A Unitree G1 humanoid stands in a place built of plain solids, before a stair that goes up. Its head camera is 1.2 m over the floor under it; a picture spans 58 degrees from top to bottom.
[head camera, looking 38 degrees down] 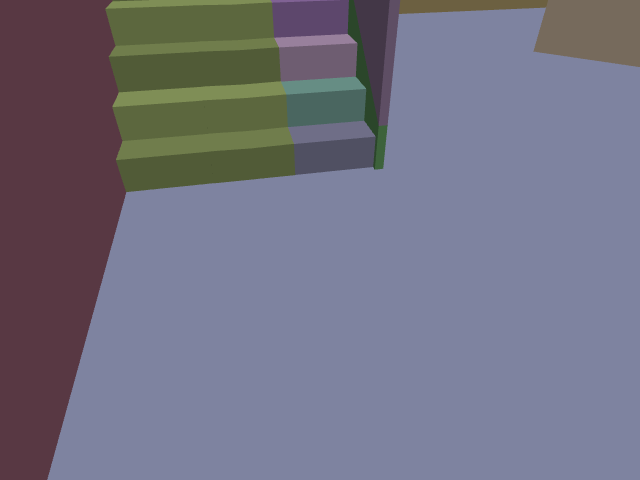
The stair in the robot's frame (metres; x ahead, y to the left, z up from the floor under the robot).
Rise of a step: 0.19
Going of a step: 0.22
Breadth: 1.35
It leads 12 degrees to the left of straight ahead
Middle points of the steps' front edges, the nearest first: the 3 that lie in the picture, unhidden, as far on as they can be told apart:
2.08 0.36 0.19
2.30 0.40 0.37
2.51 0.45 0.56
